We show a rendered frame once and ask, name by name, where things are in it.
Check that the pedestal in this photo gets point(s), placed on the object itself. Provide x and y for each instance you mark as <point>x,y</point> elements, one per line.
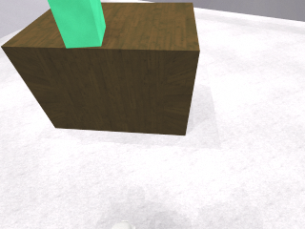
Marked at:
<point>140,80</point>

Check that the carton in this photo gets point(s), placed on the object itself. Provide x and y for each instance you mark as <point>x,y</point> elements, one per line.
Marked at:
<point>81,22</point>

